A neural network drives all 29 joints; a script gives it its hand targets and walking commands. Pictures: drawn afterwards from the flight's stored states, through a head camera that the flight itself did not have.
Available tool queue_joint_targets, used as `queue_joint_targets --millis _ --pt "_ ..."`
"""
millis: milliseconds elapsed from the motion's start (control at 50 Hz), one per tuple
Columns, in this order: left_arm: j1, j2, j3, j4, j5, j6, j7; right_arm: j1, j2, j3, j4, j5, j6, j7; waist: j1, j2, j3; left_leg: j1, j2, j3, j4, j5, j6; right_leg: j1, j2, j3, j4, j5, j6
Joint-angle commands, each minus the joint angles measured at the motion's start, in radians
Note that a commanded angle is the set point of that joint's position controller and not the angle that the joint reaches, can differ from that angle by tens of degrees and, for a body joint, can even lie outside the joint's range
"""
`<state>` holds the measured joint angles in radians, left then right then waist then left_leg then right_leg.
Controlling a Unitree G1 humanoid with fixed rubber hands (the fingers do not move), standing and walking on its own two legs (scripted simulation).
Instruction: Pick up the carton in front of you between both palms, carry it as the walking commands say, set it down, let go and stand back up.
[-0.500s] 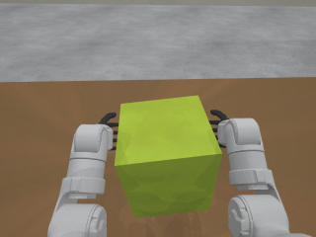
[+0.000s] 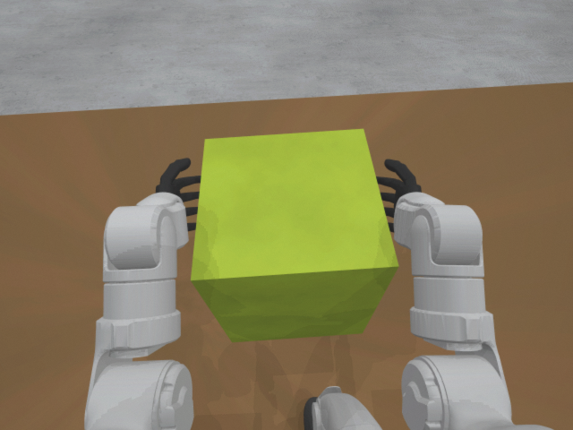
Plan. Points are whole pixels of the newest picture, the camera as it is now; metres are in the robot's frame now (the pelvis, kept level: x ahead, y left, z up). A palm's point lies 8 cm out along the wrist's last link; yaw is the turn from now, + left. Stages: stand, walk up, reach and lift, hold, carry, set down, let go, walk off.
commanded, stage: carry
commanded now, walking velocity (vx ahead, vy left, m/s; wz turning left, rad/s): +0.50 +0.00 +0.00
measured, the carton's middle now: (291, 245) +0.37 -0.03 +0.03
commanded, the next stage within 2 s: none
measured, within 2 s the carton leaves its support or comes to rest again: neither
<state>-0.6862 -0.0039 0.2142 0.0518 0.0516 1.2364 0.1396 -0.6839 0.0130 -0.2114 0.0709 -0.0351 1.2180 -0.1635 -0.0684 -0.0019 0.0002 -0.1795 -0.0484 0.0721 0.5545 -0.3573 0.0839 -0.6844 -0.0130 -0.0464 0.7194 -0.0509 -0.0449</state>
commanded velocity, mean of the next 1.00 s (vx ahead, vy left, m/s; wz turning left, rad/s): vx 0.50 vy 0.00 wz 0.00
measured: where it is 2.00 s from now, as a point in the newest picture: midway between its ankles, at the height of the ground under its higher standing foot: (270, 201)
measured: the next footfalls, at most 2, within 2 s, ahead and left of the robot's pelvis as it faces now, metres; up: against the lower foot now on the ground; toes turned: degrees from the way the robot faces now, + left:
right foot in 0.10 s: +0.23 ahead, -0.07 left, -0.04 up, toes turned -3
left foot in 0.58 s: +0.54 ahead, +0.06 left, -0.08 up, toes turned +3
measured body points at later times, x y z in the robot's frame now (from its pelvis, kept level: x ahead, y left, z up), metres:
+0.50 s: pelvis +0.31 -0.01 -0.04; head +0.37 -0.02 +0.41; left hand +0.68 +0.16 +0.05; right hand +0.70 -0.14 +0.05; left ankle +0.46 +0.10 -0.74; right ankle +0.19 -0.06 -0.76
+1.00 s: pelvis +0.60 +0.01 -0.07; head +0.66 +0.03 +0.38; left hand +0.99 +0.15 +0.03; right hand +0.98 -0.15 +0.04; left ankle +0.51 +0.05 -0.80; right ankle +0.72 -0.12 -0.76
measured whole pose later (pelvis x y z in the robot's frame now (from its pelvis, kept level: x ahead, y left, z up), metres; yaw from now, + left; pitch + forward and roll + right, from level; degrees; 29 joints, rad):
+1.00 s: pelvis +0.60 +0.01 -0.07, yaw +0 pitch +6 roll -1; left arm -0.68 -0.03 0.22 0.03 0.09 1.25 0.14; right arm -0.71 0.02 -0.23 0.09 -0.05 1.20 -0.16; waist -0.06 0.00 0.02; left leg -0.21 -0.07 0.08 0.52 -0.29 0.11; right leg -0.70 -0.02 -0.03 0.81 -0.08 -0.04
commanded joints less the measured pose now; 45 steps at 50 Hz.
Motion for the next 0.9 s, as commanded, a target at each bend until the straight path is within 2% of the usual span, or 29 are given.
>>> queue_joint_targets --millis 0,20,40,60,80,100,120,140,160,200,220,300,340,400,440,460,480,500,520,540,560,580,600,620,640,680,720,800,880 --pt "-0.598 -1.04 -0.593 0.016 -0.331 -0.028 -0.204 -0.687 1.09 0.649 -0.015 0.456 -0.013 0.301 0.023 0.115 -0.483 0.259 0.138 -0.072 0.218 0.919 0.01 0.376 0.101 -0.131 -0.345 0.294 -0.059" --pt "-0.579 -1.036 -0.577 0.05 -0.315 -0.033 -0.215 -0.679 1.098 0.645 0.026 0.448 -0.018 0.307 0.081 0.085 -0.523 0.143 0.122 -0.04 0.351 0.797 -0.016 0.582 0.045 -0.106 -0.35 0.367 -0.065" --pt "-0.554 -1.03 -0.552 0.085 -0.296 -0.041 -0.227 -0.691 1.11 0.643 0.061 0.443 -0.024 0.314 0.129 -0.024 -0.551 -0.097 0.089 -0.035 0.516 0.487 -0.048 0.827 -0.096 0.028 -0.259 0.609 -0.1" --pt "-0.556 -1.022 -0.533 0.108 -0.29 -0.051 -0.236 -0.712 1.142 0.641 0.084 0.445 -0.029 0.32 0.14 -0.229 -0.601 -0.435 -0.019 -0.061 0.752 -0.181 -0.071 1.09 -0.313 0.336 -0.103 0.976 -0.217" --pt "-0.579 -1.034 -0.542 0.098 -0.311 -0.059 -0.242 -0.713 1.144 0.626 0.099 0.443 -0.038 0.321 0.142 -0.259 -0.693 -0.579 -0.029 -0.119 0.909 -0.294 -0.053 1.189 -0.398 0.516 -0.091 0.773 -0.304" --pt "-0.621 -1.066 -0.55 0.082 -0.326 -0.067 -0.251 -0.727 1.183 0.631 0.096 0.448 -0.049 0.317 0.136 -0.198 -0.666 -0.646 -0.005 -0.13 0.933 -0.241 -0.035 1.142 -0.38 0.529 -0.158 0.443 -0.314" --pt "-0.683 -1.097 -0.577 0.026 -0.357 -0.075 -0.26 -0.768 1.2 0.632 0.038 0.457 -0.061 0.306 0.129 -0.103 -0.618 -0.663 0.045 -0.144 0.849 -0.194 -0.036 1.053 -0.348 0.483 -0.2 0.259 -0.269" --pt "-0.745 -1.121 -0.604 -0.019 -0.39 -0.084 -0.264 -0.829 1.202 0.634 -0.016 0.452 -0.064 0.294 0.127 -0.07 -0.555 -0.649 0.064 -0.128 0.789 -0.146 -0.047 0.933 -0.313 0.472 -0.231 0.186 -0.264" --pt "-0.817 -1.147 -0.636 -0.091 -0.437 -0.092 -0.266 -0.852 1.202 0.63 -0.068 0.45 -0.071 0.281 0.123 -0.048 -0.513 -0.593 0.08 -0.12 0.724 -0.11 -0.053 0.81 -0.275 0.42 -0.268 0.173 -0.239" --pt "-0.847 -1.177 -0.674 -0.142 -0.486 -0.09 -0.264 -0.785 1.186 0.619 -0.075 0.429 -0.075 0.252 0.112 -0.073 -0.518 -0.525 0.073 -0.085 0.632 -0.063 -0.055 0.723 -0.243 0.359 -0.306 0.17 -0.194" --pt "-0.836 -1.191 -0.684 -0.149 -0.503 -0.088 -0.266 -0.735 1.17 0.614 -0.084 0.408 -0.078 0.239 0.113 -0.076 -0.527 -0.516 0.076 -0.075 0.603 -0.026 -0.056 0.723 -0.239 0.336 -0.302 0.192 -0.192" --pt "-0.757 -1.199 -0.689 -0.142 -0.518 -0.091 -0.285 -0.667 1.149 0.634 -0.136 0.364 -0.09 0.211 0.136 -0.096 -0.543 -0.588 0.071 -0.039 0.448 0.16 -0.056 0.832 -0.193 0.231 -0.252 0.546 -0.137" --pt "-0.744 -1.19 -0.701 -0.137 -0.516 -0.096 -0.291 -0.673 1.132 0.656 -0.15 0.352 -0.094 0.209 0.152 -0.104 -0.513 -0.576 0.056 -0.009 0.322 0.269 -0.047 0.841 -0.147 0.18 -0.225 0.618 -0.111" --pt "-0.713 -1.157 -0.71 -0.116 -0.508 -0.098 -0.292 -0.643 1.092 0.673 -0.133 0.331 -0.09 0.21 0.176 -0.115 -0.474 -0.528 0.013 0.047 0.091 0.428 -0.034 0.885 -0.087 0.109 -0.172 0.613 -0.097" --pt "-0.706 -1.127 -0.714 -0.113 -0.504 -0.096 -0.288 -0.639 1.064 0.676 -0.133 0.326 -0.078 0.213 0.192 -0.114 -0.454 -0.443 -0.01 0.075 -0.052 0.522 -0.017 0.884 -0.077 0.088 -0.13 0.562 -0.099" --pt "-0.7 -1.116 -0.714 -0.108 -0.501 -0.094 -0.285 -0.641 1.049 0.673 -0.132 0.327 -0.069 0.217 0.179 -0.115 -0.457 -0.353 -0.018 0.075 -0.12 0.564 -0.006 0.855 -0.076 0.071 -0.07 0.56 -0.094" --pt "-0.699 -1.108 -0.717 -0.102 -0.498 -0.09 -0.281 -0.635 1.032 0.662 -0.124 0.327 -0.059 0.222 0.144 -0.111 -0.471 -0.228 -0.018 0.072 -0.191 0.623 0.001 0.814 -0.07 0.05 0.021 0.553 -0.081" --pt "-0.702 -1.099 -0.715 -0.088 -0.494 -0.084 -0.277 -0.614 1.01 0.643 -0.101 0.322 -0.049 0.227 0.09 -0.073 -0.502 -0.034 0.009 0.061 -0.237 0.687 0.015 0.721 -0.052 0.023 0.152 0.479 -0.057" --pt "-0.698 -1.087 -0.708 -0.062 -0.493 -0.076 -0.273 -0.597 0.98 0.624 -0.07 0.312 -0.039 0.234 0.051 0.01 -0.532 0.194 0.108 0.004 -0.166 0.812 0.031 0.534 -0.033 0.012 0.282 0.245 -0.03" --pt "-0.696 -1.08 -0.698 -0.032 -0.488 -0.066 -0.274 -0.571 0.955 0.607 -0.023 0.304 -0.032 0.238 0.037 0.165 -0.58 0.451 0.305 -0.194 0.004 1.207 0.113 0.249 0.02 0.014 0.444 -0.308 -0.001" --pt "-0.686 -1.074 -0.688 0.004 -0.482 -0.053 -0.274 -0.566 0.934 0.584 0.004 0.298 -0.025 0.24 0.008 0.254 -0.672 0.639 0.438 -0.456 0.088 1.223 0.218 0.004 0.094 0.047 0.666 -0.607 0.016" --pt "-0.679 -1.073 -0.671 0.036 -0.48 -0.045 -0.272 -0.613 0.938 0.576 -0.004 0.311 -0.019 0.24 -0.016 0.222 -0.718 0.66 0.465 -0.574 0.036 0.908 0.25 -0.092 0.076 0.094 0.739 -0.594 -0.009" --pt "-0.749 -1.099 -0.654 -0.03 -0.491 -0.042 -0.265 -0.659 0.984 0.607 -0.058 0.356 -0.022 0.248 -0.026 0.164 -0.706 0.652 0.447 -0.598 -0.024 0.627 0.261 -0.167 0.044 0.1 0.742 -0.559 -0.016" --pt "-0.796 -1.093 -0.636 -0.061 -0.478 -0.039 -0.257 -0.73 1.043 0.633 -0.078 0.393 -0.02 0.257 0.001 0.072 -0.618 0.493 0.374 -0.541 -0.084 0.498 0.211 -0.136 0.011 0.106 0.651 -0.455 -0.013" --pt "-0.833 -1.092 -0.631 -0.09 -0.472 -0.04 -0.247 -0.814 1.091 0.649 -0.118 0.433 -0.017 0.266 0.014 0.03 -0.562 0.367 0.335 -0.474 -0.122 0.47 0.174 -0.08 0.003 0.101 0.579 -0.408 -0.003" --pt "-0.802 -1.092 -0.61 -0.09 -0.445 -0.041 -0.224 -0.859 1.121 0.658 -0.15 0.482 -0.012 0.275 0.036 0.016 -0.544 0.248 0.316 -0.42 -0.154 0.48 0.131 -0.002 -0.001 0.071 0.49 -0.373 0.002" --pt "-0.744 -1.116 -0.598 -0.073 -0.407 -0.045 -0.212 -0.855 1.158 0.661 -0.144 0.504 -0.015 0.285 0.035 0.058 -0.562 0.276 0.294 -0.367 -0.127 0.566 0.117 -0.021 -0.008 0.068 0.443 -0.33 0.008" --pt "-0.762 -1.131 -0.62 -0.1 -0.38 -0.054 -0.199 -0.868 1.184 0.661 -0.142 0.52 -0.018 0.304 0.012 0.109 -0.545 0.367 0.261 -0.26 -0.082 0.857 0.084 -0.114 -0.012 0.028 0.338 -0.22 0.022" --pt "-0.784 -1.116 -0.661 -0.145 -0.387 -0.054 -0.185 -0.826 1.153 0.647 -0.129 0.506 -0.018 0.308 -0.014 0.125 -0.517 0.418 0.216 -0.198 -0.051 0.964 0.061 -0.113 0.011 -0.011 0.159 -0.051 0.011"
